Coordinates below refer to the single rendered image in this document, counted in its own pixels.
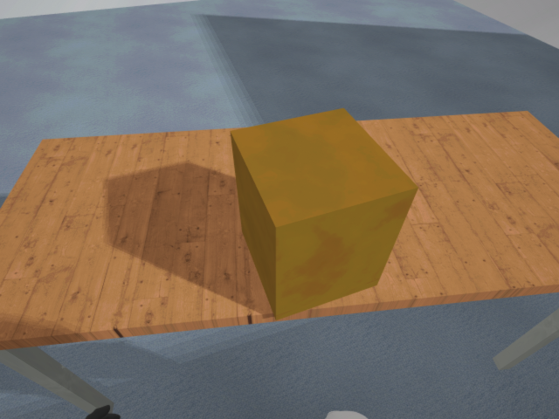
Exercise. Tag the table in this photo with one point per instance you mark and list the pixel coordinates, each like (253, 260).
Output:
(116, 236)

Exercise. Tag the carton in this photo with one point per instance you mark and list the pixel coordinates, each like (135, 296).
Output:
(321, 206)

